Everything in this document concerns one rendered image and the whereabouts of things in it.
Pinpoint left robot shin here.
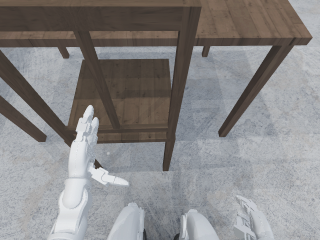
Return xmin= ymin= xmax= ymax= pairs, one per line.
xmin=128 ymin=202 xmax=143 ymax=240

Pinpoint robot left forearm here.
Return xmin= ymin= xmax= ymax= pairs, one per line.
xmin=47 ymin=177 xmax=93 ymax=240

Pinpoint chair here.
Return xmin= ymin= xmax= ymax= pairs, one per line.
xmin=0 ymin=0 xmax=202 ymax=172

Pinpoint right robot thigh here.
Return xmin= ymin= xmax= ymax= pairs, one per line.
xmin=180 ymin=212 xmax=220 ymax=240

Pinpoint left robot hand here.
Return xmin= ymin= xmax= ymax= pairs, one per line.
xmin=68 ymin=105 xmax=130 ymax=187

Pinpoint table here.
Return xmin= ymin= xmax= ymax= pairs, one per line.
xmin=0 ymin=0 xmax=313 ymax=142

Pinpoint right robot hand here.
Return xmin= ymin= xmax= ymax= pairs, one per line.
xmin=233 ymin=195 xmax=274 ymax=240

